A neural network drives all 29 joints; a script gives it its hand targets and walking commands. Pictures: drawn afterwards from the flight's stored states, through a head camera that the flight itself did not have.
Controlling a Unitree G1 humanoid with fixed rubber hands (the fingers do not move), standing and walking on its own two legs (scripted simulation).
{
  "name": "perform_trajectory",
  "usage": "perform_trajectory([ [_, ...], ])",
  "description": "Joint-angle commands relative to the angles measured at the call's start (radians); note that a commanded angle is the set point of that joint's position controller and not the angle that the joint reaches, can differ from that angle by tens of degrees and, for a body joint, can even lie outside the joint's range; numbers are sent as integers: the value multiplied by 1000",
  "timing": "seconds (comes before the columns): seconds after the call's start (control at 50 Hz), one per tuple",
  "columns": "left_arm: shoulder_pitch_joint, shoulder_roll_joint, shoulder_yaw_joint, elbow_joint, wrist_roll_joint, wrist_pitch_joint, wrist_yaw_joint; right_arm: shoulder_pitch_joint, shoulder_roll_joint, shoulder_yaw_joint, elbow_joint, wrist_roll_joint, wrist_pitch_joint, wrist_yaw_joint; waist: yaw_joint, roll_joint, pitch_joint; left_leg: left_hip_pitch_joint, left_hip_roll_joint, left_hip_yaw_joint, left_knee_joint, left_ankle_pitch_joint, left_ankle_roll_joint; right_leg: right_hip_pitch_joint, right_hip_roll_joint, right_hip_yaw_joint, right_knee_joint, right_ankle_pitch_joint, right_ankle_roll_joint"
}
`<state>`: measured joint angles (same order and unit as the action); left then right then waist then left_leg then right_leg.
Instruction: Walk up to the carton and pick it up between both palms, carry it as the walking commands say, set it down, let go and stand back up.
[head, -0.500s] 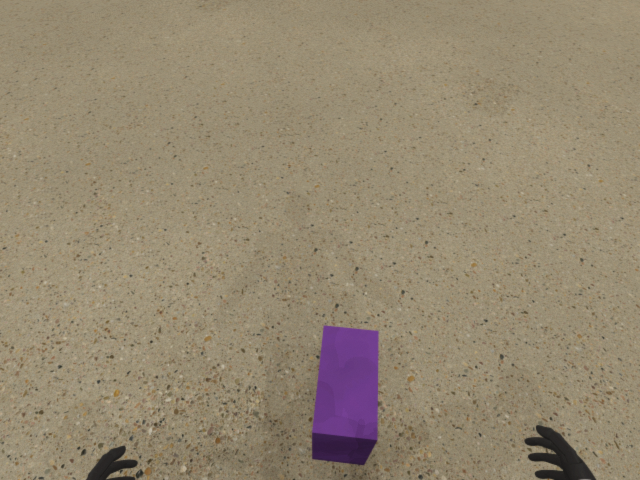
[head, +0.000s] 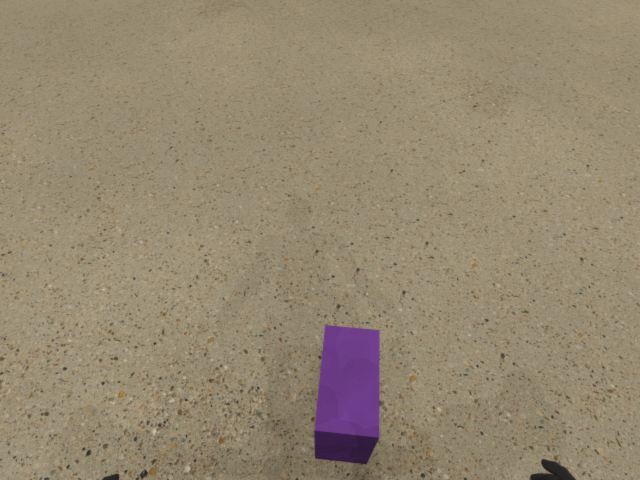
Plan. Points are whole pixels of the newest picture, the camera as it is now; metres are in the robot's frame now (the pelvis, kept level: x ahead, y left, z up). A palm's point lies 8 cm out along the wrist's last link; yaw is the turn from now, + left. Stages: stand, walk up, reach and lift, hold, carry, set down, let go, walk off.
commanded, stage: stand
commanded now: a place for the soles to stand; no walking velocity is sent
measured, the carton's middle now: (346, 396) +0.43 -0.06 -0.63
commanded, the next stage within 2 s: reach and lift in 0.12 s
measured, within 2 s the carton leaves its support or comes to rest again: neither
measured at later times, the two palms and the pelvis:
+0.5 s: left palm (164, 439) +0.20 +0.24 -0.12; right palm (552, 458) +0.17 -0.30 -0.12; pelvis -0.01 -0.01 -0.03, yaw -6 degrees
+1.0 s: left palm (222, 380) +0.30 +0.18 -0.17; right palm (496, 391) +0.28 -0.28 -0.18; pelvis -0.07 -0.01 -0.08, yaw -4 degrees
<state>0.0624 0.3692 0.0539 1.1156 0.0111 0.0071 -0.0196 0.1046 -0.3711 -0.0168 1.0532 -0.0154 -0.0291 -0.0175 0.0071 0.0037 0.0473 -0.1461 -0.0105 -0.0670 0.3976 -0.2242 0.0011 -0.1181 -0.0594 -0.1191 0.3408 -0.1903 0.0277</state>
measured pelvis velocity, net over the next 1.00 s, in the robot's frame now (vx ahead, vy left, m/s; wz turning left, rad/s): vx -0.07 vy -0.01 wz -0.07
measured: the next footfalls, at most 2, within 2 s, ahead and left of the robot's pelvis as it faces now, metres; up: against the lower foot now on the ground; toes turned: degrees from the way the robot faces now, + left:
none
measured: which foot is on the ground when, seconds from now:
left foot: down 0.00-1.00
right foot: down 0.00-1.00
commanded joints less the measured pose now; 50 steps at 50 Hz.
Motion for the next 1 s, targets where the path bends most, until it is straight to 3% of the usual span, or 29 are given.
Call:
perform_trajectory([
  [0.0,-60,188,29,-54,0,-14,6,-43,-196,-37,-57,0,-17,-6,-4,34,-86,-94,111,-93,-80,198,27,113,-88,97,-30,60,-51],
  [0.06,-61,192,29,-54,0,-15,6,-32,-191,-37,-61,0,-14,-8,-4,-3,-53,-108,102,-83,-65,183,28,88,-92,97,-44,35,-56],
  [0.1,-55,188,27,-50,1,-14,6,-30,-188,-34,-64,-1,-15,-8,-6,15,-56,-103,110,-94,-74,203,23,89,-89,90,-37,56,-55],
  [0.12,-293,-42,36,-401,-33,34,13,-197,-34,-141,-414,-43,57,22,11,-10,96,-255,-31,68,-16,-74,-39,-100,67,99,38,-73,-24],
  [0.14,-274,-16,25,-629,-3,90,2,-124,-94,-172,-463,-55,110,34,-53,-16,93,-189,-21,103,-12,-154,-55,-92,77,34,57,-164,-27],
  [0.16,-250,23,36,-603,-16,135,-7,-94,-107,-170,-453,-57,156,51,-22,-57,87,-227,-16,97,4,-173,-42,-35,77,34,82,-186,-19],
  [0.22,-74,68,85,-582,43,242,-31,-53,-144,-179,-537,-64,260,76,-8,-11,-26,-194,-25,127,12,-93,-16,-54,109,30,126,-105,-8],
  [0.24,-26,71,118,-581,52,258,-25,-35,-138,-182,-520,-56,276,73,5,19,-63,-207,-39,129,38,-6,-18,-35,104,53,151,-32,-10],
  [0.26,-12,67,139,-599,54,267,-19,-29,-123,-175,-526,-59,280,71,17,-1,-105,-207,-49,126,71,76,-15,-40,107,71,170,31,-8],
  [0.3,18,76,170,-621,70,267,-17,-62,-106,-149,-557,-54,283,73,75,45,-167,-240,-51,128,119,169,-17,-40,108,92,213,99,-1],
  [0.32,3,63,166,-647,70,269,-18,-87,-102,-151,-578,-56,284,73,75,58,-196,-228,-46,120,135,185,-18,-50,107,101,225,108,-4],
  [0.34,-1,58,171,-662,73,259,-16,-92,-88,-144,-600,-61,275,76,71,15,-204,-234,-49,112,158,234,-20,-84,109,100,247,151,3],
  [0.36,-29,24,158,-684,64,245,-15,-131,-119,-160,-630,-69,260,78,51,13,-236,-236,-38,99,187,251,-35,-105,108,114,272,176,-2],
  [0.42,-68,4,150,-689,41,227,-10,-221,-66,-123,-634,-57,247,77,68,-15,-282,-293,-36,99,253,283,-36,-164,106,120,335,224,4],
  [0.44,-97,-9,131,-678,35,219,-3,-207,-79,-131,-591,-62,246,72,28,-39,-262,-323,-32,90,277,254,-48,-198,105,113,368,221,6],
  [0.5,-167,-28,124,-702,15,198,-1,-279,-50,-116,-585,-47,235,64,33,-5,-330,-362,-31,92,338,257,-47,-265,103,121,412,209,1],
  [0.52,-159,-26,116,-693,11,204,2,-258,-69,-145,-569,-62,239,55,1,-62,-351,-367,-31,87,348,264,-48,-260,110,106,434,239,5],
  [0.54,-173,-32,114,-703,-1,194,11,-251,-69,-148,-552,-67,229,50,-19,-61,-370,-371,-37,81,364,311,-50,-291,109,112,443,284,4],
  [0.62,-197,-33,119,-686,-8,193,30,-313,-84,-184,-503,-71,228,30,-8,-29,-447,-428,-43,87,395,309,-54,-322,101,123,471,288,-9],
  [0.64,-261,-19,117,-699,-6,187,31,-386,-63,-174,-524,-56,222,31,-1,-13,-457,-446,-40,89,413,285,-47,-350,103,119,489,256,-4],
  [0.7,-330,-14,131,-648,-2,200,44,-483,-48,-167,-497,-43,236,31,13,-55,-446,-528,-39,97,412,146,-42,-398,95,116,491,127,-2],
  [0.72,-394,-1,149,-655,7,204,42,-542,-25,-162,-502,-28,238,28,36,-42,-401,-587,-35,99,418,97,-35,-455,86,121,497,65,5],
  [0.76,-458,-43,120,-662,-17,217,45,-593,-39,-182,-500,-31,247,28,11,-18,-436,-588,-34,100,418,38,-40,-445,87,122,496,17,-8],
  [0.8,-529,-54,121,-658,-32,220,52,-670,-51,-184,-493,-25,248,34,16,6,-487,-572,-37,91,441,44,-42,-498,90,112,524,-8,-9],
  [0.84,-609,-73,98,-651,-45,228,65,-723,-66,-212,-453,-31,256,34,-11,8,-473,-621,-28,85,436,-15,-48,-532,89,103,531,-48,-15],
  [0.88,-648,-100,98,-615,-53,239,76,-790,-53,-205,-429,-18,256,42,2,25,-488,-621,-35,85,444,-28,-47,-584,83,105,529,-77,-17],
  [0.9,-705,-87,108,-614,-50,243,80,-841,-54,-201,-430,-13,258,45,11,14,-500,-643,-34,89,456,-58,-42,-588,83,109,533,-104,-15],
  [0.96,-766,-92,124,-583,-59,232,99,-885,-60,-217,-403,-28,246,37,-11,-43,-594,-682,-41,81,474,-22,-36,-566,86,101,557,-29,-8],
  [0.98,-780,-100,135,-570,-49,228,107,-909,-51,-226,-386,-20,238,39,-4,-35,-596,-698,-48,88,482,0,-39,-589,84,100,562,-8,-6],
])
